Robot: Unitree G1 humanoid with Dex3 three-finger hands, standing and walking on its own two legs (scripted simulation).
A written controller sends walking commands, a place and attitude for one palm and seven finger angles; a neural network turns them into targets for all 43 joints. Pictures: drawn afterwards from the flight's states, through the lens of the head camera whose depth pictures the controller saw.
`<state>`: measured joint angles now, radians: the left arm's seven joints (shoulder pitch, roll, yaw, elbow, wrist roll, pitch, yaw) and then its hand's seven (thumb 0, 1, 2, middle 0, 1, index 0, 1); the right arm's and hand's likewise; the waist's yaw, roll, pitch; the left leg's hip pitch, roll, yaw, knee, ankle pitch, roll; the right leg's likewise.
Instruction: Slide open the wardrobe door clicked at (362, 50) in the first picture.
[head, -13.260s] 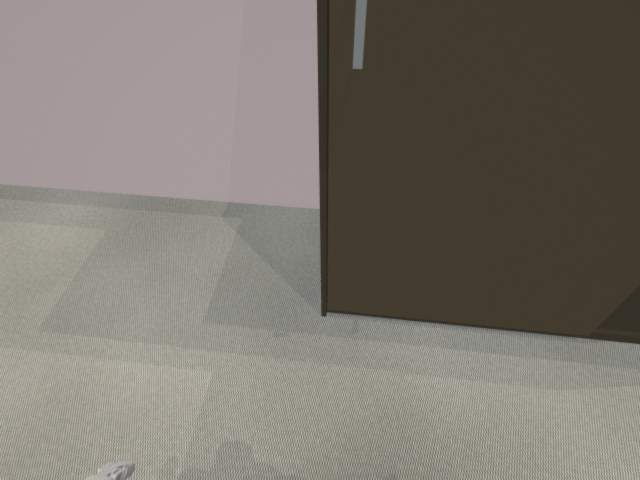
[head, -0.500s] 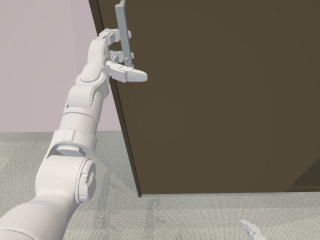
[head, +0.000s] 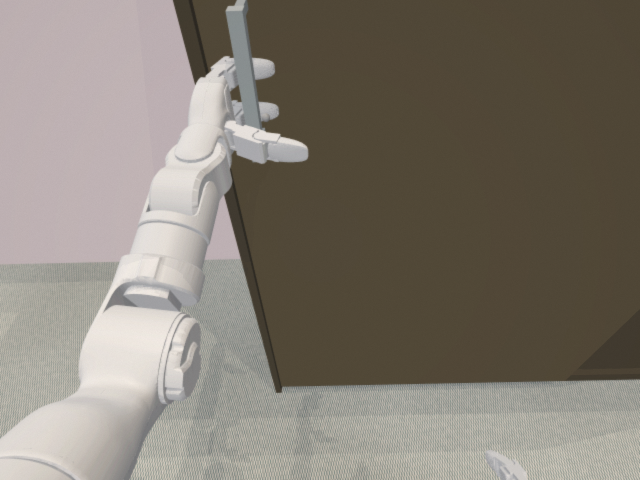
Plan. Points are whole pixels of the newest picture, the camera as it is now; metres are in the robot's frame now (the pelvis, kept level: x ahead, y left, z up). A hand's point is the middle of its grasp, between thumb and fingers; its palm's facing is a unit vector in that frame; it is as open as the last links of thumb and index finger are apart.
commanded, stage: slide the fingers in behind the handle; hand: left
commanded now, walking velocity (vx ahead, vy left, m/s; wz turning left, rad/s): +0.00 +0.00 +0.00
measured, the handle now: (250, 86) +0.51 +0.11 +0.26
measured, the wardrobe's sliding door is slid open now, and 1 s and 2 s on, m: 0.00 0.00 0.00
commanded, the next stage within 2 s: grip the handle and tug to test in 0.38 s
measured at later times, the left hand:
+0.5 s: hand (258, 117) +0.46 +0.09 +0.25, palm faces +0.05 -1.00 +0.00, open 14.0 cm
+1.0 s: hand (268, 117) +0.46 +0.08 +0.25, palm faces +0.04 -1.00 -0.01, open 8.1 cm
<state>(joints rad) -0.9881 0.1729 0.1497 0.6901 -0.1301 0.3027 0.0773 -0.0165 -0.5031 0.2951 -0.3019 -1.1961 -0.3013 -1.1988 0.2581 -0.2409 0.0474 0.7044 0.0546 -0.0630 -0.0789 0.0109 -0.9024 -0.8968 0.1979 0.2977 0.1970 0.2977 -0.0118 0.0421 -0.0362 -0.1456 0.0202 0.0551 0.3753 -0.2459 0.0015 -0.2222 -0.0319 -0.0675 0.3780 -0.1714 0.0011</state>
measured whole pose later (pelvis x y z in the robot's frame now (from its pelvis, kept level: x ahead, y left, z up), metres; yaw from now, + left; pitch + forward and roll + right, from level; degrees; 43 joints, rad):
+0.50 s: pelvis +0.00 +0.00 +0.00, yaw +0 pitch +1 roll +0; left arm -0.99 0.19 0.17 0.71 -0.12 0.28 0.09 -0.02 -0.50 0.30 -0.30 -1.20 -0.30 -1.20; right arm 0.25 -0.23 0.05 0.70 0.05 -0.06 -0.08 0.01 -0.90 -0.90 0.20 0.30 0.20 0.30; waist -0.02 0.04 -0.03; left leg -0.15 0.02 0.06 0.37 -0.24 0.00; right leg -0.22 -0.03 -0.07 0.38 -0.17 0.00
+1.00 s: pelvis +0.00 +0.00 +0.00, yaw +0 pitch +1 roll +0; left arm -1.01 0.16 0.16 0.73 -0.12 0.29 0.11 -0.01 0.31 0.64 -0.39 -1.31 -0.39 -1.32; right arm 0.25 -0.23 0.05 0.70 0.05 -0.07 -0.08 0.01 -0.90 -0.90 0.20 0.30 0.20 0.30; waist -0.02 0.04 -0.03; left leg -0.15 0.02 0.06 0.37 -0.24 0.00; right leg -0.23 -0.03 -0.06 0.38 -0.17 0.00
